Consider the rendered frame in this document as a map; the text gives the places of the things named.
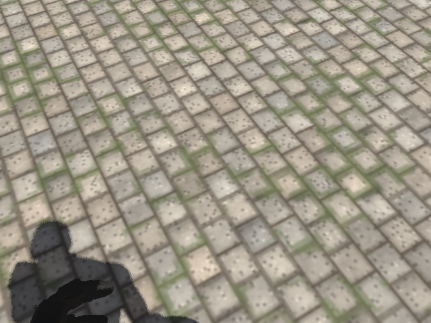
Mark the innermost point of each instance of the left robot hand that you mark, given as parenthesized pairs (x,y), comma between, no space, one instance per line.
(70,296)

